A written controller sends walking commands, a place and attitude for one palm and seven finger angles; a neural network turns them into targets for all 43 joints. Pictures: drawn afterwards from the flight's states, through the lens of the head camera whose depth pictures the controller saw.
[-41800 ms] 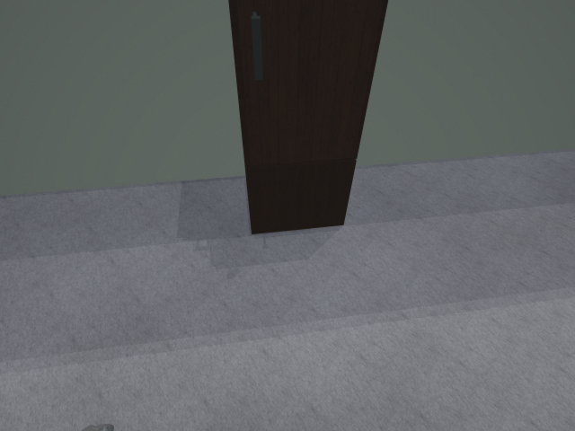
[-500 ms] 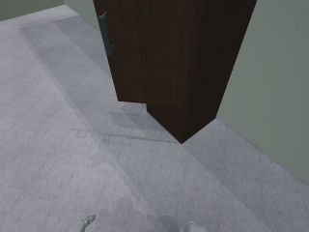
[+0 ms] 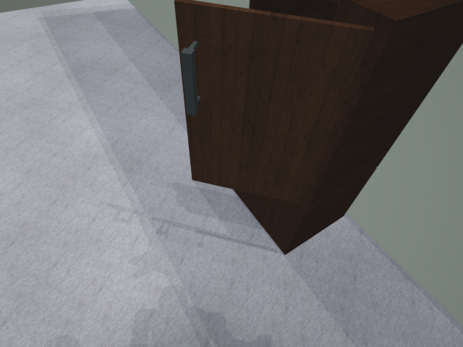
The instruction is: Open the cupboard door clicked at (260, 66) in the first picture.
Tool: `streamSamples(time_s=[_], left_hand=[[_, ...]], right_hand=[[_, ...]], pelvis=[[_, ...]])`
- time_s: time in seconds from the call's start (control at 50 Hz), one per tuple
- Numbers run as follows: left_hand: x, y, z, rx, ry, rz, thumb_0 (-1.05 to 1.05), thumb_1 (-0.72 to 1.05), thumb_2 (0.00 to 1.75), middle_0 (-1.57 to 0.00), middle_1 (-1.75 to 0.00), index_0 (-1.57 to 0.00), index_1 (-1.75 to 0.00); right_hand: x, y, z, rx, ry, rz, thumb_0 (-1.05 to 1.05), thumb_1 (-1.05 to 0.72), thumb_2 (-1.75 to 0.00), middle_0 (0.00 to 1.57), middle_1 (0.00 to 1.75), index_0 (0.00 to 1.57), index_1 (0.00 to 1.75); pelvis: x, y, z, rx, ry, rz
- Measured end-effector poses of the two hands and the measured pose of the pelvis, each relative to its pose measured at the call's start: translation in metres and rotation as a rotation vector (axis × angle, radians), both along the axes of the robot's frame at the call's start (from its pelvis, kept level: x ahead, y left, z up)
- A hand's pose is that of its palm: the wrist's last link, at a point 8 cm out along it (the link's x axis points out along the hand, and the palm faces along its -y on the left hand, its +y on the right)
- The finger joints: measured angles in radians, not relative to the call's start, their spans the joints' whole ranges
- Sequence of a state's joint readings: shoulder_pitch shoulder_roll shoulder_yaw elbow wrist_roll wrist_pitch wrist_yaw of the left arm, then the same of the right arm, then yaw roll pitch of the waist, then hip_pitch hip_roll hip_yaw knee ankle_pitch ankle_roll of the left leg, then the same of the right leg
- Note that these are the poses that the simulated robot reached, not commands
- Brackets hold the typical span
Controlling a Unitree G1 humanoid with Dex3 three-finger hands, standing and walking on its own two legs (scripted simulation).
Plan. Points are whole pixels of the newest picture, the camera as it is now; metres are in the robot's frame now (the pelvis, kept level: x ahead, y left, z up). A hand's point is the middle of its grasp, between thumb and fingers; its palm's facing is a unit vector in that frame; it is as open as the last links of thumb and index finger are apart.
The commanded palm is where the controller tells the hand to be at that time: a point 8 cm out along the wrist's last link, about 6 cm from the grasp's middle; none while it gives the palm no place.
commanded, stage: come to a stop and stand still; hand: left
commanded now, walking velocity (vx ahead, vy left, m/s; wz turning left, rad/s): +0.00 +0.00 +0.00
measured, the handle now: (193, 79) +0.65 +0.16 +0.10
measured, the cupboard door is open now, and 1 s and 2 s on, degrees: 43 43 43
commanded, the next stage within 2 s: look again from close up in 1.30 s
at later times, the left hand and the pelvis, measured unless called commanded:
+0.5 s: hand (143, 338) +0.15 +0.18 -0.16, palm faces -0.05 -0.96 -0.26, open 7.4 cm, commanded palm none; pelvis +0.05 -0.01 +0.00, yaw -4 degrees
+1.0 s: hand out of the picture +0.05 +0.19 -0.17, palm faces -0.02 -0.97 -0.25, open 7.4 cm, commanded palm none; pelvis +0.03 +0.00 +0.00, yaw -3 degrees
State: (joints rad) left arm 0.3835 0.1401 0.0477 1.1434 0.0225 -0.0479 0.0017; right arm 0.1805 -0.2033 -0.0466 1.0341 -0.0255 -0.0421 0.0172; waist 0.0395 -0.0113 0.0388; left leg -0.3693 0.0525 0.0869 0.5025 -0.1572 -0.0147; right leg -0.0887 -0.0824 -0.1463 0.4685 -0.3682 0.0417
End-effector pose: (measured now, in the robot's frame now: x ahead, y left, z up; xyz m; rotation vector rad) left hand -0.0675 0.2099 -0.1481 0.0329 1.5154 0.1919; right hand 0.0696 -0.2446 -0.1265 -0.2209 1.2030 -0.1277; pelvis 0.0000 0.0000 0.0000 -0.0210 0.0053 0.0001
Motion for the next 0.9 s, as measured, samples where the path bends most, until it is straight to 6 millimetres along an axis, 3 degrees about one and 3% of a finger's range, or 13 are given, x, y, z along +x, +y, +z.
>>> streamSamples(time_s=[0.08, 0.16, 0.22, 0.34, 0.46, 0.56, 0.66, 0.78, 0.9], left_hand=[[0.028, 0.017, -0.009, -0.008, 0.029, -0.024, 0.01, 0.91, 0.90, -0.20, -0.30, -0.20, -0.30], [0.079, 0.029, -0.003, 0.008, -0.037, -0.057, 0.01, 0.91, 0.90, -0.20, -0.30, -0.19, -0.30], [0.117, 0.036, 0.001, 0.020, -0.092, -0.091, 0.01, 0.91, 0.90, -0.20, -0.30, -0.19, -0.30], [0.179, 0.045, 0.010, 0.069, -0.192, -0.144, 0.01, 0.91, 0.90, -0.20, -0.30, -0.19, -0.30], [0.213, 0.031, 0.023, 0.115, -0.267, -0.202, 0.01, 0.91, 0.90, -0.20, -0.30, -0.19, -0.30], [0.212, 0.004, 0.024, 0.146, -0.300, -0.238, 0.00, 0.91, 0.90, -0.20, -0.30, -0.19, -0.30], [0.191, -0.021, 0.029, 0.114, -0.259, -0.234, 0.01, 0.91, 0.90, -0.20, -0.30, -0.20, -0.30], [0.166, -0.012, 0.027, 0.116, -0.233, -0.174, 0.00, 0.92, 0.90, -0.21, -0.30, -0.20, -0.30], [0.136, 0.011, 0.008, 0.112, -0.173, -0.139, 0.01, 0.91, 0.90, -0.21, -0.30, -0.20, -0.30]], right_hand=[[0.032, 0.023, 0.000, -0.018, -0.044, 0.000, 0.00, -0.92, -0.89, 0.20, 0.30, 0.20, 0.30], [0.039, 0.045, 0.002, -0.001, -0.023, -0.028, 0.00, -0.92, -0.89, 0.20, 0.30, 0.20, 0.30], [0.042, 0.045, 0.004, -0.011, -0.012, -0.068, -0.01, -0.95, -0.89, 0.20, 0.30, 0.20, 0.30], [0.025, 0.030, 0.004, -0.023, 0.046, -0.120, -0.01, -0.94, -0.89, 0.20, 0.30, 0.20, 0.30], [-0.007, 0.004, -0.005, -0.002, 0.117, -0.168, 0.00, -0.92, -0.89, 0.20, 0.30, 0.20, 0.30], [-0.033, -0.020, -0.024, 0.050, 0.171, -0.206, 0.00, -0.91, -0.89, 0.20, 0.30, 0.20, 0.30], [-0.044, -0.029, -0.021, 0.069, 0.207, -0.213, 0.00, -0.91, -0.89, 0.20, 0.30, 0.20, 0.30], [-0.037, -0.029, -0.012, 0.056, 0.200, -0.171, 0.00, -0.91, -0.89, 0.20, 0.30, 0.20, 0.30], [-0.017, -0.016, -0.012, 0.013, 0.117, -0.119, 0.00, -0.91, -0.89, 0.20, 0.30, 0.20, 0.30]], pelvis=[[0.022, 0.017, -0.005, 0.017, -0.006, -0.017], [0.037, 0.026, 0.004, 0.024, -0.001, -0.032], [0.045, 0.028, 0.007, 0.020, 0.004, -0.046], [0.049, 0.019, 0.009, 0.005, 0.013, -0.061], [0.046, -0.001, 0.008, -0.001, 0.022, -0.070], [0.044, -0.026, -0.001, 0.032, 0.017, -0.074], [0.043, -0.034, 0.008, 0.047, -0.001, -0.074], [0.038, -0.034, 0.011, 0.053, -0.005, -0.058], [0.032, -0.015, 0.000, 0.020, -0.006, -0.046]])
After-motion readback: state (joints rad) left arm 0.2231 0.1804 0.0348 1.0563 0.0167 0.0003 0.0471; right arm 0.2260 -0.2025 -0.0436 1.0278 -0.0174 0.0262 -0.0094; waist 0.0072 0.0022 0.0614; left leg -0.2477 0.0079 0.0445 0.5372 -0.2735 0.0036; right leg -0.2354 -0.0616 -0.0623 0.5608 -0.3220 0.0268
